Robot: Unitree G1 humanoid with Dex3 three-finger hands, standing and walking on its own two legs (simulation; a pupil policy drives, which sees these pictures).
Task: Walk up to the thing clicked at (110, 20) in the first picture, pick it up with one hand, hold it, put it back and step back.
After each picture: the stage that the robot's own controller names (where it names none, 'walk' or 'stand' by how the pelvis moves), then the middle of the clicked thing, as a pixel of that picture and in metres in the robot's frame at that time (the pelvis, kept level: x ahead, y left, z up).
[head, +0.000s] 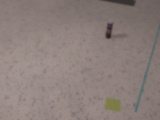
stand; (109, 29) +1.52 -0.30 -0.66
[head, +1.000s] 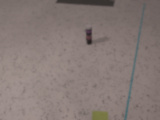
walk; (88, 34) +1.40 +0.06 -0.63
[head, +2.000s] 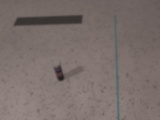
walk; (58, 71) +0.86 +0.31 -0.65
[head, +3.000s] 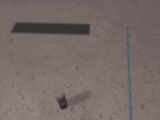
walk; (61, 99) +0.53 +0.22 -0.62
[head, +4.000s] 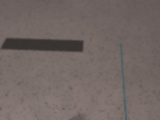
stand; out of the picture +0.39 +0.23 -0.64
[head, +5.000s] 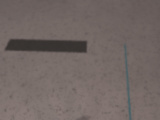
stand; out of the picture +0.37 +0.21 -0.66
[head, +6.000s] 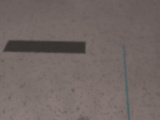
stand; out of the picture +0.37 +0.22 -0.66
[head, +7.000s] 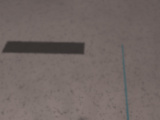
stand; out of the picture +0.37 +0.22 -0.66
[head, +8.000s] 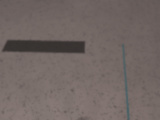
go down; out of the picture +0.36 +0.22 -0.66
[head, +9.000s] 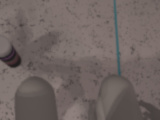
go down; (7, 54) +0.42 +0.28 -0.26
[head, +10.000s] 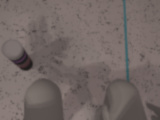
approach; (20, 57) +0.42 +0.28 -0.26
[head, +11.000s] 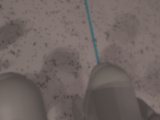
close in; out of the picture +0.40 +0.32 -0.16
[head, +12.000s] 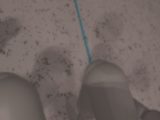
close; out of the picture +0.41 +0.31 -0.15
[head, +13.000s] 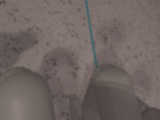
lift; out of the picture +0.35 +0.30 -0.16
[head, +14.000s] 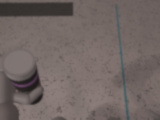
lift; (27, 82) +0.32 +0.19 +0.04
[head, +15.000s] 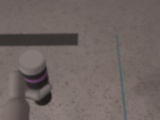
hold; (38, 81) +0.33 +0.17 +0.05
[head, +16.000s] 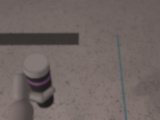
hold; (41, 84) +0.32 +0.16 +0.03
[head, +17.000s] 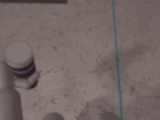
crouch; (24, 69) +0.38 +0.20 -0.03
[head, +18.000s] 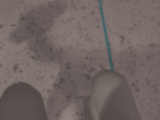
lower; out of the picture +0.49 +0.30 -0.06
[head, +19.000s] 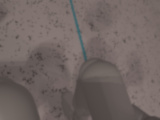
lower; out of the picture +0.44 +0.32 -0.16
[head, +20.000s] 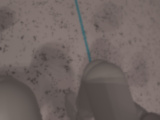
lower; out of the picture +0.42 +0.32 -0.16
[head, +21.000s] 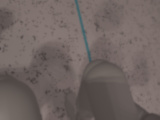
lower; out of the picture +0.41 +0.32 -0.16
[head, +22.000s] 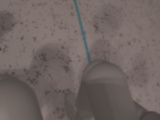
lower; out of the picture +0.41 +0.32 -0.16
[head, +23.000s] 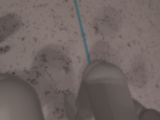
open; out of the picture +0.41 +0.31 -0.16
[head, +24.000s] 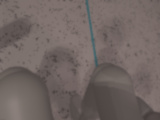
stand; out of the picture +0.40 +0.31 -0.17
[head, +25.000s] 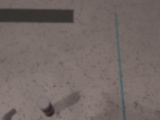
stand; (46, 107) +0.39 +0.23 -0.53
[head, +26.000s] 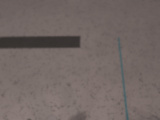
stand; out of the picture +0.38 +0.22 -0.60
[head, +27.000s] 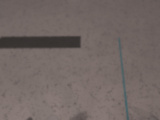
stand; out of the picture +0.38 +0.21 -0.60
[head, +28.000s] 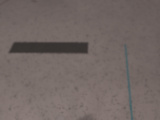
stand; out of the picture +0.42 +0.20 -0.65
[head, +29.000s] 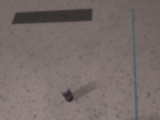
walk; (66, 93) +0.49 +0.23 -0.64
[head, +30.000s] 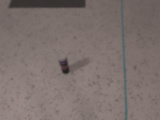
walk; (64, 64) +0.77 +0.18 -0.62
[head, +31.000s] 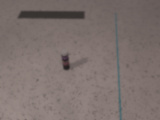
stand; (65, 60) +1.00 +0.21 -0.64
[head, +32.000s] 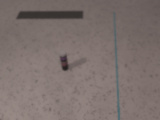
stand; (64, 60) +1.00 +0.22 -0.66
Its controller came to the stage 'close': yes
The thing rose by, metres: 0.68
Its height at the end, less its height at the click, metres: +0.00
